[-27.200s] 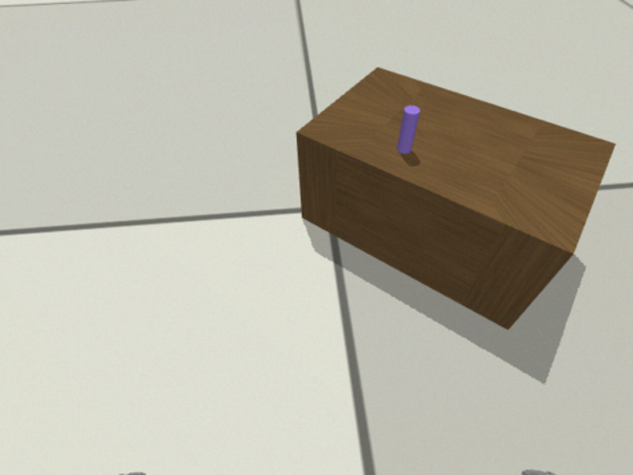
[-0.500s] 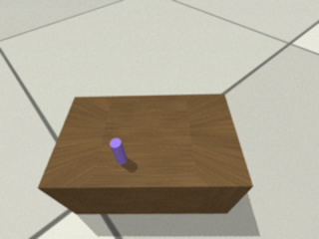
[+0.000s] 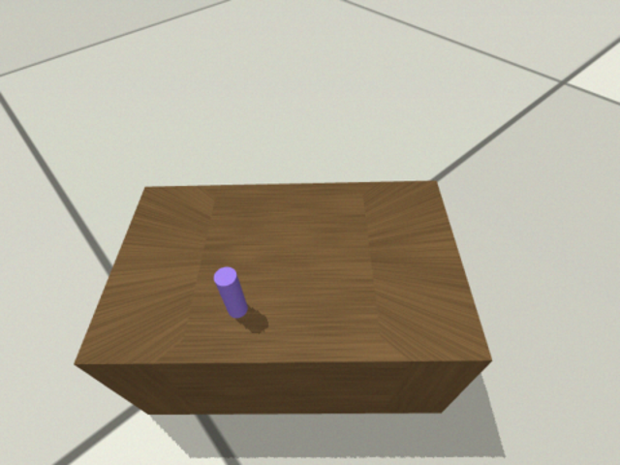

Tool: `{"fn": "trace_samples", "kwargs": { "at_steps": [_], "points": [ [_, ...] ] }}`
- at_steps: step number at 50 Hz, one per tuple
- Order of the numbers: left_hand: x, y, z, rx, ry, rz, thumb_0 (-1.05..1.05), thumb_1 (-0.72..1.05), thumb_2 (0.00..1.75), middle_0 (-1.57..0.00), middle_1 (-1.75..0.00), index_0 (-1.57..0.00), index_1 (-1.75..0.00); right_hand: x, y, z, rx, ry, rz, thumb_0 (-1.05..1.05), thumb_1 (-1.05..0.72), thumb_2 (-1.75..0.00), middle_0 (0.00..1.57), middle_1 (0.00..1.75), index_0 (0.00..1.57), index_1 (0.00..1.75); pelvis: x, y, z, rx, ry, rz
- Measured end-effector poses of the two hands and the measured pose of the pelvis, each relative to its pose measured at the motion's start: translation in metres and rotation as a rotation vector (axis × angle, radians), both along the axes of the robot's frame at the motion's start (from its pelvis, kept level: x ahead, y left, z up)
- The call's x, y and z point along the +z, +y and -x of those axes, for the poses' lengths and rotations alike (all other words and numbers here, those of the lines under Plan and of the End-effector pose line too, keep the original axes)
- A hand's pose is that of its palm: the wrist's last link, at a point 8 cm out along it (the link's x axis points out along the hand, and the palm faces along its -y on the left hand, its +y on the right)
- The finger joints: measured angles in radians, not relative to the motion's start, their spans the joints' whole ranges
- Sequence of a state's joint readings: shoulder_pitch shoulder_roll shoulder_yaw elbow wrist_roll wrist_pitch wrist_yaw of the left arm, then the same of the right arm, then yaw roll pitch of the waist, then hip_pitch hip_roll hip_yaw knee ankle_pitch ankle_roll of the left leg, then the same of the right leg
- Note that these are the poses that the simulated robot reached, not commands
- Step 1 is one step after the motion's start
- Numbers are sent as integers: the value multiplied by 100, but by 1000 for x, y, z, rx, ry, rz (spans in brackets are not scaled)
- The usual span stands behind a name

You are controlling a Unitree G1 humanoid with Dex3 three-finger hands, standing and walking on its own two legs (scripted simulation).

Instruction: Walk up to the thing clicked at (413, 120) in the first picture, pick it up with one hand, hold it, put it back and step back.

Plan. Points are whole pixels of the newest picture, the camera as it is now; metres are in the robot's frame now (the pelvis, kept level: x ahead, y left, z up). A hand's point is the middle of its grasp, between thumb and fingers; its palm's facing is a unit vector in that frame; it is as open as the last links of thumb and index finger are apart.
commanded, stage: stand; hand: left
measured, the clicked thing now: (231, 293) +0.48 +0.20 -0.26
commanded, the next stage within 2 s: step back in 0.36 s
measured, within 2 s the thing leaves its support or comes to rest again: neither
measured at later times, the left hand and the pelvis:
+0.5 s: hand out of the picture +0.07 +0.26 -0.16, palm faces +0.01 -0.93 -0.37, open 7.4 cm; pelvis -0.02 +0.00 -0.01, yaw +0 degrees
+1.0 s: hand out of the picture +0.04 +0.31 -0.18, palm faces -0.06 -0.93 -0.35, open 7.4 cm; pelvis -0.09 +0.06 -0.02, yaw -1 degrees
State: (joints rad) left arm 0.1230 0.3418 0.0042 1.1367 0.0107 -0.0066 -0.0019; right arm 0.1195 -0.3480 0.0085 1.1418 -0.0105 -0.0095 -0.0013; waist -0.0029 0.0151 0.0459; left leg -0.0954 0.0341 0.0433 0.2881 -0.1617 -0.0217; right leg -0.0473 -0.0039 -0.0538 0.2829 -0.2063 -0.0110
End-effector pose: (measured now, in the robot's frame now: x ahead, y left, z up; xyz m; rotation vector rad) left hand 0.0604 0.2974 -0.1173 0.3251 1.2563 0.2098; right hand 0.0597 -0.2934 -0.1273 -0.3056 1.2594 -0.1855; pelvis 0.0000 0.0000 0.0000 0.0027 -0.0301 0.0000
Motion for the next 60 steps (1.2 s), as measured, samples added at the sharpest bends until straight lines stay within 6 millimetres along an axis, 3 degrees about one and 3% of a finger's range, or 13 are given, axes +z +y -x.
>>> {"fn": "trace_samples", "kwargs": {
  "at_steps": [19,27,33,38,41,45,50,60],
  "points": [
    [1,0,-7,-5,-23,3,1,90,90,-21,-30,-20,-30,2,-1,-7,0,-22,2,1,-90,-90,20,30,21,30,-1,0,1,-2,2,1],
    [-7,15,0,17,-38,-23,1,90,89,-21,-30,-21,-30,-2,-10,-2,-5,-22,29,1,-90,-90,21,30,21,30,-11,3,27,8,3,17],
    [-14,33,5,-19,-47,-25,1,90,89,-21,-30,-21,-30,1,-4,16,-13,-10,67,1,-90,-90,20,30,21,30,-17,22,44,-1,9,3],
    [-31,56,-8,-33,-104,-7,1,90,89,-21,-30,-21,-30,0,12,48,-6,10,117,1,-90,-90,20,30,21,30,-31,46,57,18,23,17],
    [-32,61,-10,-31,-129,-4,1,90,90,-20,-30,-20,-30,2,27,69,-3,45,113,1,-90,-90,20,30,21,30,-28,50,67,15,7,10],
    [-28,58,0,-43,-114,9,1,90,90,-20,-30,-20,-30,8,39,87,-18,51,105,1,-90,-90,21,30,21,30,-20,54,76,5,15,25],
    [-24,56,23,-73,-82,4,1,90,90,-20,-30,-20,-30,5,42,90,-31,-18,93,1,-90,-90,21,30,21,30,-19,55,92,-23,11,25],
    [-11,38,73,-85,-98,-49,1,90,90,-20,-30,-20,-30,-21,19,101,-35,-103,37,1,-90,-90,21,30,21,30,-31,35,131,-30,-20,30]
  ]
}}
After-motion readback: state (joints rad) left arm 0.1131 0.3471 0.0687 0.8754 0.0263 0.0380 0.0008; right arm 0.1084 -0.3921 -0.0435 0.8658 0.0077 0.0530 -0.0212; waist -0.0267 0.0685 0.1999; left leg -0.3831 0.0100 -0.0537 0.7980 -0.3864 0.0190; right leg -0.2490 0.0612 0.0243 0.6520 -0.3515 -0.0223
